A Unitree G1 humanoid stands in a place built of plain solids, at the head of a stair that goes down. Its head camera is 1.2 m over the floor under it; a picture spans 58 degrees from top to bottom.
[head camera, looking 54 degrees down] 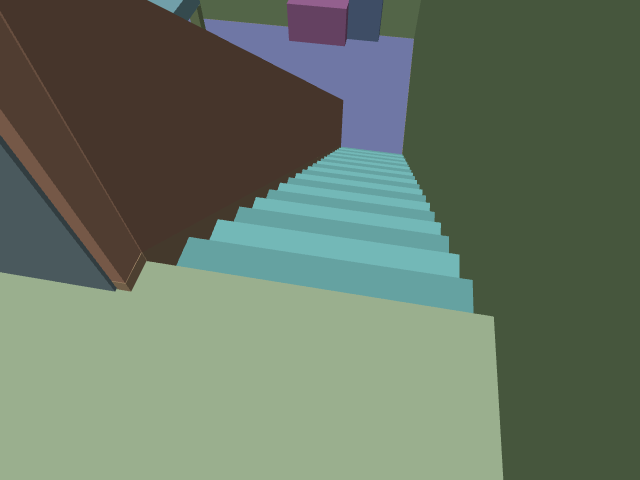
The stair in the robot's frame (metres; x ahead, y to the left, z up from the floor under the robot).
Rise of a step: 0.20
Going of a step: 0.25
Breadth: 1.12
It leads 10 degrees to the right of straight ahead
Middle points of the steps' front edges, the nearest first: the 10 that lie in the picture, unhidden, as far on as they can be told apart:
0.69 0.02 0.00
0.93 -0.02 -0.20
1.18 -0.07 -0.39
1.43 -0.11 -0.59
1.67 -0.16 -0.79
1.92 -0.20 -0.98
2.17 -0.25 -1.18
2.41 -0.29 -1.38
2.66 -0.34 -1.58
2.91 -0.38 -1.77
